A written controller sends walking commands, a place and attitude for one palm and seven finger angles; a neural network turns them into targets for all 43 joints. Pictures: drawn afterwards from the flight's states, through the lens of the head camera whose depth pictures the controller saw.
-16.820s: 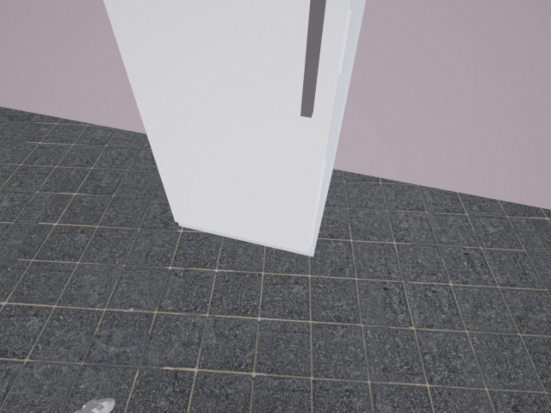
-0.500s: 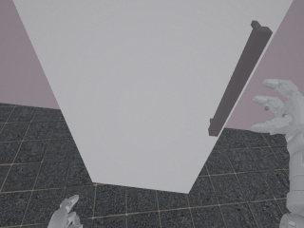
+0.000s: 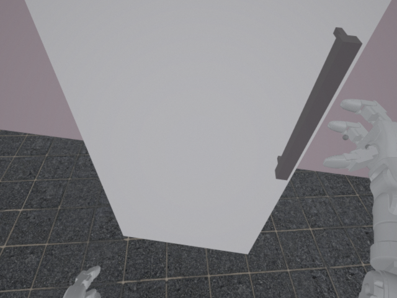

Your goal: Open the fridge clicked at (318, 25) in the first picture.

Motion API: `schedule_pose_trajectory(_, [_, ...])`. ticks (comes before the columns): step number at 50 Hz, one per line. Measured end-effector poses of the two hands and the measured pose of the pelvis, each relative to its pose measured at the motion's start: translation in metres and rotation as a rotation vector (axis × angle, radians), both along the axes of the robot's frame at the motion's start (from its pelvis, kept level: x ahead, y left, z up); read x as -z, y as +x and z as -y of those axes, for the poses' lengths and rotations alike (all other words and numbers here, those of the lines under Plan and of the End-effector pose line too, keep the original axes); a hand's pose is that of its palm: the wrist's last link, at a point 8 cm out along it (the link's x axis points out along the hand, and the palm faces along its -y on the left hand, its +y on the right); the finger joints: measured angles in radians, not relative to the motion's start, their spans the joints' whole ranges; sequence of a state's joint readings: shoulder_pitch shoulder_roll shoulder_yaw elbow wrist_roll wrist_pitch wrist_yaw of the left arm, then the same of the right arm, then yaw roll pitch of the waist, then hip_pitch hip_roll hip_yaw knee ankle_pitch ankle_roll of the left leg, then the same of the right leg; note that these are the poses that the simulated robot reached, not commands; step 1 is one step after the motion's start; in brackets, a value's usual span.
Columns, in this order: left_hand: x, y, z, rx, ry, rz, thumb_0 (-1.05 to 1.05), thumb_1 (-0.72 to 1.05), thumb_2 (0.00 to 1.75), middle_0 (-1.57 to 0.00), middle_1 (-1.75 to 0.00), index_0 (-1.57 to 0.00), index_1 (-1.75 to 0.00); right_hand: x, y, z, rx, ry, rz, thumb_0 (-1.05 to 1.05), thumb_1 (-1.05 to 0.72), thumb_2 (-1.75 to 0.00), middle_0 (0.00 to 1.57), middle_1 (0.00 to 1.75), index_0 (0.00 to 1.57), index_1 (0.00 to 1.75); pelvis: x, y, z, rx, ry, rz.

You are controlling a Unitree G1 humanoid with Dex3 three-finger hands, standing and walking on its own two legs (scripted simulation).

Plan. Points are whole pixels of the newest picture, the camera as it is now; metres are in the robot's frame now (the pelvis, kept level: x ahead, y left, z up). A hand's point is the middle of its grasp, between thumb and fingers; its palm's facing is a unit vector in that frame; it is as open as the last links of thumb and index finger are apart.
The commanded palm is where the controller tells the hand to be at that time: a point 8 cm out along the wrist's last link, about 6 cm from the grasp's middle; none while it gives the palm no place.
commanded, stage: move the hooked fingers beside the handle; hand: right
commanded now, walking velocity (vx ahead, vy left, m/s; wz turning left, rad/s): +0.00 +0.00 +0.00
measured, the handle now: (304, 117) +0.45 -0.17 +0.17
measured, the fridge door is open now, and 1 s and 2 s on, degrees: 0 0 0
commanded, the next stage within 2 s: feel for the door with the fingertips in 0.54 s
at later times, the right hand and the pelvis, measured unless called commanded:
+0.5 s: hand (340, 139) +0.39 -0.23 +0.17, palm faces +0.09 +1.00 +0.00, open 14.0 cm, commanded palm +0.36 -0.27 +0.17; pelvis +0.00 +0.00 +0.00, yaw +0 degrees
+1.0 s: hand (315, 134) +0.40 -0.18 +0.17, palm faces +0.06 +1.00 +0.01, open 14.0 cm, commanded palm +0.37 -0.23 +0.17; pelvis +0.00 +0.00 +0.00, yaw +0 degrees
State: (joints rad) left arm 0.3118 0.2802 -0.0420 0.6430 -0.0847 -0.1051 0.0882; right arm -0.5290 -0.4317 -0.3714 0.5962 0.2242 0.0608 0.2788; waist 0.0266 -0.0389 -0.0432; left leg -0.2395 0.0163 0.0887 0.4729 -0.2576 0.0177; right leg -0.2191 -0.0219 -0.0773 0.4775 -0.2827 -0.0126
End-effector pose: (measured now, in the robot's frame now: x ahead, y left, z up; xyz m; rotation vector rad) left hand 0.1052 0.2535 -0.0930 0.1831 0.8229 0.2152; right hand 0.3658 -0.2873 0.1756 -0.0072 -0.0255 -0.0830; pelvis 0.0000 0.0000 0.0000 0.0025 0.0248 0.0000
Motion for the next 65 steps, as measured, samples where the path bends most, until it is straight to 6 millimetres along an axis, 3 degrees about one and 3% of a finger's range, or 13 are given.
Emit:
schedule_pose_trajectory(7, [-0.001,0.006,0.003,0.021,0.009,0.001,0.01,0.91,0.90,-0.20,-0.30,-0.20,-0.30,0.007,-0.010,-0.001,0.006,0.004,-0.014,-0.01,0.51,-0.30,0.30,1.20,0.30,1.20,0.000,-0.002,0.002,0.012,0.002,0.008])
schedule_pose_trajectory(18, [-0.006,0.019,0.011,0.039,-0.001,0.042,0.01,0.91,0.90,-0.21,-0.30,-0.20,-0.30,-0.003,0.001,-0.011,-0.008,0.008,0.005,-0.01,0.51,-0.30,0.30,1.20,0.30,1.20,0.000,-0.004,0.002,0.011,0.001,0.006])
schedule_pose_trajectory(25, [-0.005,0.016,0.009,0.031,-0.007,0.031,0.01,0.91,0.90,-0.21,-0.30,-0.20,-0.30,0.006,-0.001,-0.007,0.007,0.005,-0.033,-0.01,0.50,-0.30,0.30,1.20,0.30,1.20,0.000,-0.004,0.002,0.007,0.001,0.004])
schedule_pose_trajectory(32, [-0.002,0.009,0.005,0.026,0.008,-0.005,0.01,0.91,0.90,-0.21,-0.30,-0.20,-0.30,0.003,0.000,-0.006,0.008,0.002,-0.009,-0.01,0.51,-0.30,0.30,1.20,0.30,1.20,0.000,-0.003,0.000,0.013,0.003,0.006])
schedule_pose_trajectory(49, [-0.002,0.020,0.009,0.030,-0.025,0.017,0.01,0.91,0.90,-0.20,-0.30,-0.20,-0.30,0.006,0.007,-0.051,-0.022,0.019,-0.016,-0.01,0.51,-0.30,0.30,1.20,0.30,1.20,-0.001,-0.001,-0.001,0.004,-0.002,0.009])
schedule_pose_trajectory(57, [-0.003,0.026,0.010,0.040,-0.029,0.026,0.01,0.91,0.90,-0.20,-0.30,-0.20,-0.30,0.002,0.010,-0.055,-0.004,0.009,-0.019,-0.01,0.51,-0.30,0.31,1.21,0.30,1.20,-0.001,-0.001,-0.005,0.006,-0.002,0.013])
schedule_pose_trajectory(65, [0.000,0.019,0.002,0.035,-0.014,-0.005,0.01,0.91,0.90,-0.20,-0.30,-0.20,-0.30,0.001,0.013,-0.051,-0.007,0.010,-0.031,-0.01,0.51,-0.30,0.35,1.23,0.35,1.24,0.000,-0.004,-0.008,0.015,-0.002,0.008])
